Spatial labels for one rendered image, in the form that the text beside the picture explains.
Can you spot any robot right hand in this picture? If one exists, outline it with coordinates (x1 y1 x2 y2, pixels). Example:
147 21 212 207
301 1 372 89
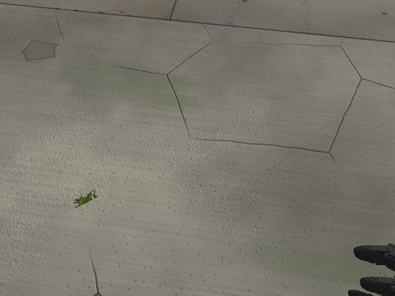
348 244 395 296

